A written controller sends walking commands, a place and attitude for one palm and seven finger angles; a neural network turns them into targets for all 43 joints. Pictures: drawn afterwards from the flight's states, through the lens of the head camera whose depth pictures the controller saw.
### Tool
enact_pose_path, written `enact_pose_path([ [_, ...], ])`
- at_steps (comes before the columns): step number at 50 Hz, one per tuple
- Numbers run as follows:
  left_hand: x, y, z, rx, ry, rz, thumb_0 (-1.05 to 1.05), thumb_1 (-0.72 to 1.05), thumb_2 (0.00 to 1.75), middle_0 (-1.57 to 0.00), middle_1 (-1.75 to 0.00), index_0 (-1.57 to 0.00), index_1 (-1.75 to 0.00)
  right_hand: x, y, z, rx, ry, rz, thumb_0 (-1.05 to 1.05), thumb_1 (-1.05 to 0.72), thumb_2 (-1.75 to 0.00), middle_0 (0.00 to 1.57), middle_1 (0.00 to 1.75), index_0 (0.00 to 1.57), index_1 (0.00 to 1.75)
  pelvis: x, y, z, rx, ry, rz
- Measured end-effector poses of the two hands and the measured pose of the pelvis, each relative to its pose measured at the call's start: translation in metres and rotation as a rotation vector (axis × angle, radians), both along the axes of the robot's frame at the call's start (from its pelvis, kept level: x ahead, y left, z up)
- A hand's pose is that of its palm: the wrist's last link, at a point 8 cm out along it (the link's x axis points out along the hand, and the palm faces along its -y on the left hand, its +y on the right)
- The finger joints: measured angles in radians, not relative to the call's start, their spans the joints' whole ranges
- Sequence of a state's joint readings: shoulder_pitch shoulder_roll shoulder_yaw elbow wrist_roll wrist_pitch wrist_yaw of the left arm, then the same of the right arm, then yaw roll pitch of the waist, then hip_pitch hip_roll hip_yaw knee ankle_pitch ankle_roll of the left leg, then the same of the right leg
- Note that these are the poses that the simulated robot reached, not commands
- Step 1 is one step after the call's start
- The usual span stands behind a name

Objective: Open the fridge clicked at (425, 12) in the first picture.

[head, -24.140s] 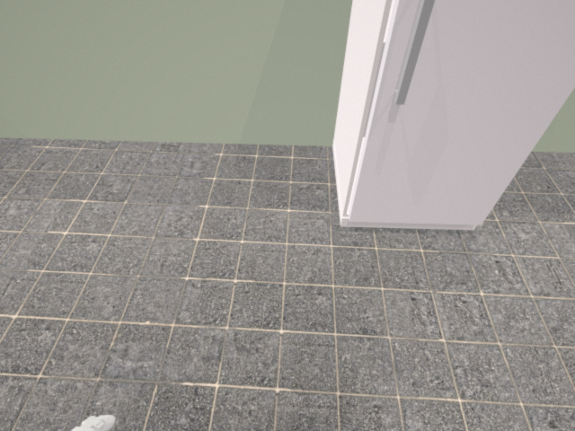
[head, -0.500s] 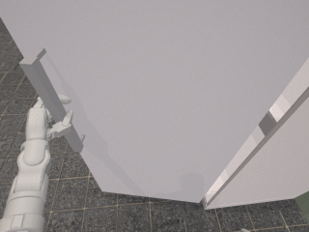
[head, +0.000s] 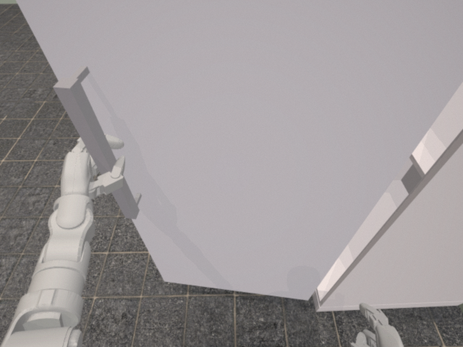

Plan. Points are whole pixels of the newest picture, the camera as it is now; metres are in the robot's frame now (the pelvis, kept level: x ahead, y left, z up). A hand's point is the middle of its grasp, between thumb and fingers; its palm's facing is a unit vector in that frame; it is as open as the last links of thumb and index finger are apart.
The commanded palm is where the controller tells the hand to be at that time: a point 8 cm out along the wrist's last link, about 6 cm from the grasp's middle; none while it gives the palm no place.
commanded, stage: stop walking and hold the door back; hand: left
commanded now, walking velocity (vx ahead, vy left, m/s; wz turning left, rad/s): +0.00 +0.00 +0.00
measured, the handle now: (112, 156) +0.41 +0.26 +0.09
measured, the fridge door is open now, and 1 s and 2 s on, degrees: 80 75 74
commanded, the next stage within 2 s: loosen the grip on the handle in 0.20 s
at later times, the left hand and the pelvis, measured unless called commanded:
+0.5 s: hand (125, 153) +0.42 +0.24 +0.09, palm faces +0.29 -0.93 -0.24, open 7.3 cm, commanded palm +0.36 +0.29 +0.10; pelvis +0.00 -0.01 -0.01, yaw -1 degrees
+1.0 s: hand (110, 155) +0.42 +0.27 +0.08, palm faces +0.31 -0.92 -0.23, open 14.3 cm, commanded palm +0.38 +0.32 +0.09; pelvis +0.02 +0.01 -0.01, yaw +2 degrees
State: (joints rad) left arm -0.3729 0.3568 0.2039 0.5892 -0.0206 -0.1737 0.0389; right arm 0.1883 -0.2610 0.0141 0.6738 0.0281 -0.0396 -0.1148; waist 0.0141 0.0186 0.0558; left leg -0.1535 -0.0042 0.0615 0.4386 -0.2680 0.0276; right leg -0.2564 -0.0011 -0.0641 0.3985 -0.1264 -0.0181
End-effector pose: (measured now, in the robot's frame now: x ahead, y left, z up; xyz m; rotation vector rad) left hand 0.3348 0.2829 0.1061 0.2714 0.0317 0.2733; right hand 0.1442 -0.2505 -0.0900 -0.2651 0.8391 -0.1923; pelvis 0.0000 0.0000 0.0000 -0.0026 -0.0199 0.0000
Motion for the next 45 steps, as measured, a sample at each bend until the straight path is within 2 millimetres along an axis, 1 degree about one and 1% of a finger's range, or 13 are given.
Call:
enact_pose_path([
  [4, 0.007, 0.000, 0.001, 0.004, 0.030, 0.019, -0.09, 0.60, 0.78, -0.45, -1.40, -0.44, -1.40, -0.012, -0.010, -0.005, -0.003, 0.037, -0.013, 0.01, -0.90, -0.90, 0.20, 0.30, 0.21, 0.30, -0.003, -0.005, 0.001, 0.001, 0.010, 0.000],
  [14, 0.031, -0.002, 0.002, -0.015, 0.059, 0.046, -0.10, 0.60, 0.78, -0.43, -1.35, -0.45, -1.40, -0.056, -0.031, -0.016, -0.005, 0.141, -0.108, 0.01, -0.90, -0.90, 0.20, 0.30, 0.21, 0.30, -0.001, -0.011, 0.002, 0.004, 0.022, -0.010],
  [17, 0.040, 0.000, 0.003, -0.015, 0.080, 0.027, -0.11, 0.58, 0.77, -0.42, -1.35, -0.45, -1.40, -0.066, -0.035, -0.015, -0.009, 0.155, -0.106, 0.01, -0.91, -0.90, 0.20, 0.30, 0.21, 0.30, -0.002, -0.014, 0.001, 0.011, 0.026, -0.017],
  [20, 0.050, 0.003, 0.003, -0.094, 0.106, 0.033, -0.10, 0.54, 0.75, -0.40, -1.34, -0.45, -1.40, -0.069, -0.038, -0.010, -0.019, 0.123, -0.089, 0.01, -0.90, -0.90, 0.20, 0.30, 0.21, 0.30, -0.003, -0.017, -0.002, 0.019, 0.061, -0.005],
  [23, 0.052, 0.000, 0.003, -0.069, 0.085, 0.038, -0.07, 0.46, 0.70, -0.38, -1.31, -0.45, -1.40, -0.068, -0.042, -0.008, -0.022, 0.075, -0.087, 0.01, -0.90, -0.90, 0.20, 0.30, 0.21, 0.30, -0.003, -0.016, -0.004, 0.020, 0.076, -0.019],
  [25, 0.051, -0.001, 0.001, -0.053, 0.059, 0.041, -0.05, 0.37, 0.65, -0.37, -1.30, -0.45, -1.40, -0.067, -0.044, -0.008, -0.023, 0.061, -0.088, 0.01, -0.90, -0.90, 0.20, 0.30, 0.21, 0.30, -0.003, -0.015, -0.006, 0.023, 0.084, -0.027],
  [29, 0.049, 0.000, -0.001, -0.045, 0.026, 0.041, -0.02, 0.08, 0.51, -0.38, -1.31, -0.44, -1.38, -0.060, -0.043, -0.008, -0.026, 0.055, -0.086, 0.01, -0.90, -0.90, 0.20, 0.30, 0.21, 0.30, -0.001, -0.014, -0.008, 0.024, 0.098, -0.032],
  [32, 0.045, 0.006, -0.004, -0.041, 0.032, 0.057, -0.01, -0.15, 0.40, -0.38, -1.31, -0.43, -1.36, -0.051, -0.039, -0.009, -0.026, 0.054, -0.071, 0.01, -0.91, -0.90, 0.20, 0.30, 0.21, 0.30, 0.001, -0.012, -0.009, 0.021, 0.107, -0.027],
  [35, 0.040, 0.014, -0.005, -0.037, 0.039, 0.079, 0.00, -0.31, 0.32, -0.38, -1.30, -0.41, -1.34, -0.039, -0.032, -0.010, -0.023, 0.046, -0.050, 0.01, -0.91, -0.90, 0.20, 0.30, 0.21, 0.30, 0.004, -0.010, -0.009, 0.017, 0.114, -0.018],
  [40, 0.037, 0.033, -0.012, -0.040, 0.070, 0.117, 0.00, -0.46, 0.24, -0.35, -1.26, -0.36, -1.28, -0.019, -0.019, -0.013, -0.024, 0.046, -0.002, 0.01, -0.90, -0.90, 0.20, 0.30, 0.21, 0.30, 0.008, -0.006, -0.011, 0.006, 0.129, 0.011],
  [42, 0.039, 0.035, -0.011, -0.034, 0.059, 0.108, 0.00, -0.49, 0.23, -0.33, -1.24, -0.33, -1.25, -0.013, -0.013, -0.014, -0.023, 0.046, 0.013, 0.01, -0.90, -0.90, 0.20, 0.30, 0.21, 0.30, 0.010, -0.004, -0.012, 0.001, 0.135, 0.020],
  [45, 0.044, 0.032, -0.007, -0.038, 0.032, 0.080, -0.01, -0.52, 0.21, -0.30, -1.21, -0.30, -1.21, -0.006, -0.005, -0.016, -0.015, 0.048, 0.027, 0.01, -0.90, -0.90, 0.20, 0.30, 0.21, 0.30, 0.014, 0.000, -0.013, -0.004, 0.139, 0.028],
])
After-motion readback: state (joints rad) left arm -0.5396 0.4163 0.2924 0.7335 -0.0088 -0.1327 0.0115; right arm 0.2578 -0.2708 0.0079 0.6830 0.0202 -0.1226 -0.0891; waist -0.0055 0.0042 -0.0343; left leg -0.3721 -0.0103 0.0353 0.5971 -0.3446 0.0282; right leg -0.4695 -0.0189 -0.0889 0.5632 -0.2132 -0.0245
